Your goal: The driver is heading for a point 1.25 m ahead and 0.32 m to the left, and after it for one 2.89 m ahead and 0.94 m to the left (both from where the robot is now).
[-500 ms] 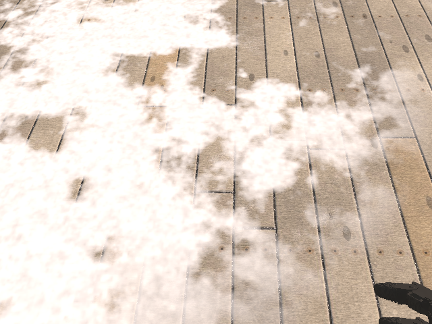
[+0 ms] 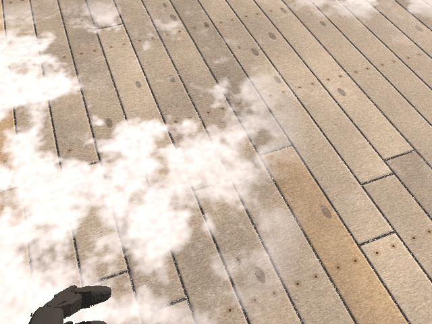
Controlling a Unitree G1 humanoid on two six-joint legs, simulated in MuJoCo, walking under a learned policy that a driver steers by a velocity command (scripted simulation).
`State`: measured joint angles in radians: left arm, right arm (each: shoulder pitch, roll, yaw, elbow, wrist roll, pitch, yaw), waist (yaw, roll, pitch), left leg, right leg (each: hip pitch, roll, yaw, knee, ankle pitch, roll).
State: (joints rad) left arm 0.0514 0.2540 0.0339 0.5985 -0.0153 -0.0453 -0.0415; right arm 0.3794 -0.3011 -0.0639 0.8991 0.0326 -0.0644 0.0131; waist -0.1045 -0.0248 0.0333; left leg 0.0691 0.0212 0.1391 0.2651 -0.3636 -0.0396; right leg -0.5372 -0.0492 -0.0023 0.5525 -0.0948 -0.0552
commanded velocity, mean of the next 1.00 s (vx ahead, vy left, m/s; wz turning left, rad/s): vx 0.50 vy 0.00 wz -0.03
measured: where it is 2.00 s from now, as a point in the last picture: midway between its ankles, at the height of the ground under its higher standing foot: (172, 161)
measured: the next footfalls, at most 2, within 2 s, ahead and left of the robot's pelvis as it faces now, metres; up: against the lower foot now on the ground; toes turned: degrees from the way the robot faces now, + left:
right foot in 0.02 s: +0.18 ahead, -0.12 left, +0.00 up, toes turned -2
left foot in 0.54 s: +0.48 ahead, +0.12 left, +0.00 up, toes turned +2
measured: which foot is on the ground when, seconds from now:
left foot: down 0.00-0.02, up 0.04-0.52, down 0.54-1.00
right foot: up 0.00-0.00, down 0.02-0.56, up 0.58-1.00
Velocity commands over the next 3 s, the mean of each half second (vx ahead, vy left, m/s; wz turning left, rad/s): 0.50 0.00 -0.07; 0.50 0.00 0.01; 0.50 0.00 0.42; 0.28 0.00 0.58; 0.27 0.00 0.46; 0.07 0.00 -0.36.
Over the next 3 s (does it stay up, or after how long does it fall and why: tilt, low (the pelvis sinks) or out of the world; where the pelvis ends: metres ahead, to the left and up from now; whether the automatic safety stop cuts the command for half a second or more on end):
stays up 1.18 0.24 0.00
